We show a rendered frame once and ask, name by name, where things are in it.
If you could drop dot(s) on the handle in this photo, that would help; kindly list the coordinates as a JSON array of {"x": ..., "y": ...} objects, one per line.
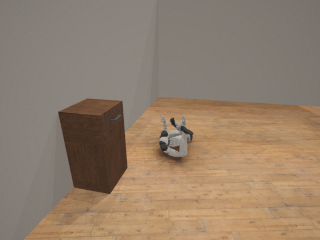
[{"x": 118, "y": 117}]

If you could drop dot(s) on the cabinet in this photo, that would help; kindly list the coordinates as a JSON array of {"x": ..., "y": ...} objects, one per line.
[{"x": 97, "y": 161}]

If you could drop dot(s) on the robot torso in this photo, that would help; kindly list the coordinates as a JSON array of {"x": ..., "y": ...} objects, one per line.
[{"x": 172, "y": 142}]

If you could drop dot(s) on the drawer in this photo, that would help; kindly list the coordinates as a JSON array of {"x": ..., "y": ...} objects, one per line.
[{"x": 107, "y": 123}]

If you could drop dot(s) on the robot left upper arm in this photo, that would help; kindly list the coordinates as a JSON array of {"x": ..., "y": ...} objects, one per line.
[{"x": 188, "y": 138}]

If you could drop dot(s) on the right robot hand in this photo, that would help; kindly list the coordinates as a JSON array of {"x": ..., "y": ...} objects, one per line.
[{"x": 163, "y": 120}]

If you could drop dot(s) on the robot right shin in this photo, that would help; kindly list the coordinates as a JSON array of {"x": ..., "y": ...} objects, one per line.
[{"x": 177, "y": 124}]

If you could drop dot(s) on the left robot hand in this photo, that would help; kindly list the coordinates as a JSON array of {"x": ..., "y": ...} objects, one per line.
[{"x": 183, "y": 121}]

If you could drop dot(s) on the right robot forearm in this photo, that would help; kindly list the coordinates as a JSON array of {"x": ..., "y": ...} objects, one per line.
[{"x": 165, "y": 127}]

